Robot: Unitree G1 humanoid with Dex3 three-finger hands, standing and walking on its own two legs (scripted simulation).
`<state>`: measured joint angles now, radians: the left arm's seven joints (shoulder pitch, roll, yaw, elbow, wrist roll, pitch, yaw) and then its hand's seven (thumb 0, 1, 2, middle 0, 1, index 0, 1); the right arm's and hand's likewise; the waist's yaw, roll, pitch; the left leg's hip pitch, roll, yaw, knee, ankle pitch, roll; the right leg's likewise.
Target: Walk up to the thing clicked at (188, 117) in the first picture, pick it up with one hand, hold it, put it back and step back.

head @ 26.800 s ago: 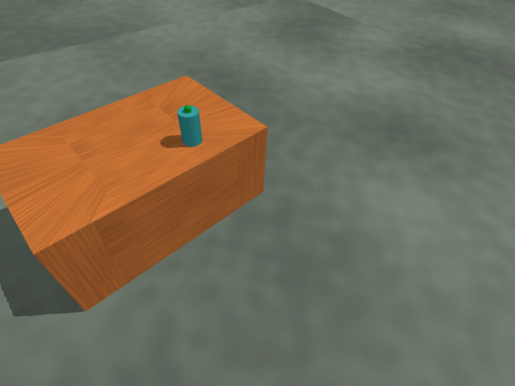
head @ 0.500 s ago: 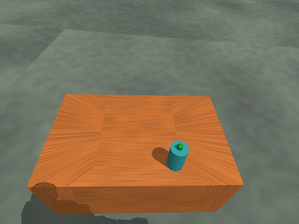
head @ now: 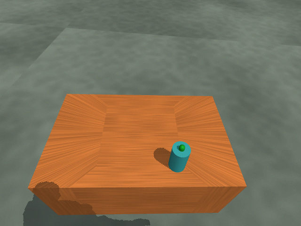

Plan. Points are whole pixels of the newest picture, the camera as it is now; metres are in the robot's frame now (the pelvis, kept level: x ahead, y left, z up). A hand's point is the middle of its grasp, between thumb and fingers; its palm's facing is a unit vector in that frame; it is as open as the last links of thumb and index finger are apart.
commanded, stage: stand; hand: right
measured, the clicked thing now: (179, 155) +0.50 -0.15 -0.28
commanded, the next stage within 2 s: step back in 0.20 s
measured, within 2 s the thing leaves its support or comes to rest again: neither
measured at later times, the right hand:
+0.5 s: hand out of the picture +0.08 -0.30 -0.18, palm faces -0.01 +0.93 -0.37, open 7.4 cm
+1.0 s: hand out of the picture -0.03 -0.26 -0.15, palm faces -0.05 +0.91 -0.42, open 7.4 cm
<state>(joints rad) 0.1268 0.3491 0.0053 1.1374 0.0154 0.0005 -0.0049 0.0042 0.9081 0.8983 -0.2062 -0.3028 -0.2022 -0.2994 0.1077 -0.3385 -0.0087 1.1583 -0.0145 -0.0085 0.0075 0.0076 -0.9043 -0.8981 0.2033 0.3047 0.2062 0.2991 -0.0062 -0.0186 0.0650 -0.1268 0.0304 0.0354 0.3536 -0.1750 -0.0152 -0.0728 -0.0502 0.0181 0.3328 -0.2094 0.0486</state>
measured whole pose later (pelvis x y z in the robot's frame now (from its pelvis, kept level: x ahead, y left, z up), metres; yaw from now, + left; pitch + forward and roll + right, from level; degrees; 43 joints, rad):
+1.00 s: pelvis -0.14 +0.01 -0.02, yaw +1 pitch -1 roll -1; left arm 0.13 0.39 0.08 0.86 0.01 0.06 0.02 0.00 0.91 0.90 -0.21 -0.30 -0.20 -0.30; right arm 0.11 -0.35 -0.04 0.87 -0.03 0.03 -0.01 0.01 -0.90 -0.90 0.21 0.31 0.21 0.30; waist 0.00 -0.03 0.20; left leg -0.30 0.00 0.03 0.60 -0.28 0.05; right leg -0.40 0.09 0.12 1.08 -0.51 0.02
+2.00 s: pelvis -0.44 -0.01 -0.02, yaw -2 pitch -2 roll +1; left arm 0.21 0.35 0.06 0.86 0.04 0.06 -0.01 0.01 0.91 0.90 -0.21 -0.30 -0.21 -0.30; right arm 0.15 -0.41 -0.05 0.86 -0.01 0.05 -0.02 0.01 -0.90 -0.90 0.20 0.30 0.21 0.30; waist 0.03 0.01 0.14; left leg -0.53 -0.10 -0.11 1.10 -0.46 0.00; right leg -0.29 -0.02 0.04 0.66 -0.34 -0.01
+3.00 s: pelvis -0.65 -0.03 -0.02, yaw +1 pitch -3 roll +1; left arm 0.22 0.41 0.07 0.98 0.03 0.01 -0.03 0.01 0.91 0.90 -0.21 -0.30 -0.20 -0.30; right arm 0.24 -0.35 -0.05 0.98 -0.04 -0.04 0.02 0.01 -0.90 -0.90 0.21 0.31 0.21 0.30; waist 0.00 -0.04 0.06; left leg -0.24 -0.02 0.00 0.55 -0.27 0.03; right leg -0.35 -0.04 0.00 0.83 -0.47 -0.03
